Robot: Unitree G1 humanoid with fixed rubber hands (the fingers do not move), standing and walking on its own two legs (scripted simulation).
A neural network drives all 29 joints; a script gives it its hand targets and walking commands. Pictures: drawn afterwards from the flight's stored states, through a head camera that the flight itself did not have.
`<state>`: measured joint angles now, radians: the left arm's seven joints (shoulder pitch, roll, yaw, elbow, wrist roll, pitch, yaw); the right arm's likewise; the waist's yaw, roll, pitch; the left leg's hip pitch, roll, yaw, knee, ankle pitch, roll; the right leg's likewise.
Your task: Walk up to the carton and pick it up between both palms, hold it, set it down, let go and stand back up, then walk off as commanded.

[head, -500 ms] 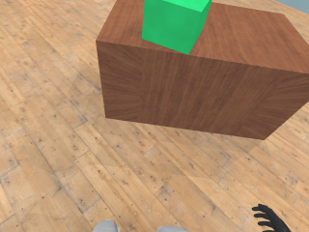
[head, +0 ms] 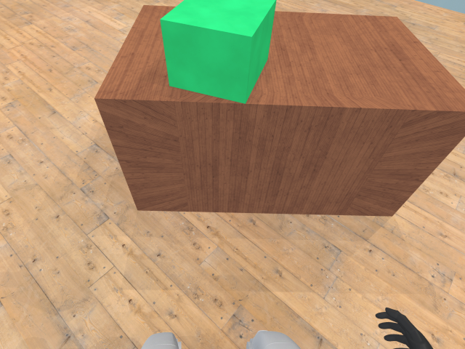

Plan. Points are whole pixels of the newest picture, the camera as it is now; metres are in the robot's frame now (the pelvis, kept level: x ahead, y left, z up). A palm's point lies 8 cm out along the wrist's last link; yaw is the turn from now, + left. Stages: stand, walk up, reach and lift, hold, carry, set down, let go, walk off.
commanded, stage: walk up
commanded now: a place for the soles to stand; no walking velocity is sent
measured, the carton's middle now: (222, 42) +1.01 +0.01 +0.03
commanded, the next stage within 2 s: none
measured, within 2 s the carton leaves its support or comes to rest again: neither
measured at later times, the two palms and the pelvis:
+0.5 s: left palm (35, 324) +0.18 +0.35 -0.10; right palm (403, 334) +0.14 -0.28 -0.04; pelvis +0.09 +0.04 +0.00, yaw -1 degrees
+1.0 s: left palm (62, 288) +0.23 +0.30 -0.06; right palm (399, 271) +0.26 -0.34 -0.07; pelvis +0.15 -0.03 +0.01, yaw -3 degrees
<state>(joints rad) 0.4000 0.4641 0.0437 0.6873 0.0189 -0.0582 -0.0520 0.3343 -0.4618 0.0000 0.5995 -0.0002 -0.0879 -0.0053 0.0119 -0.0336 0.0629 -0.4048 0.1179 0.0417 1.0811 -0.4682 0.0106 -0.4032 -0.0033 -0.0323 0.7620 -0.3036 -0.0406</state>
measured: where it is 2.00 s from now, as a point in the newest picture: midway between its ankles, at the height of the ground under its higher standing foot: outside the picture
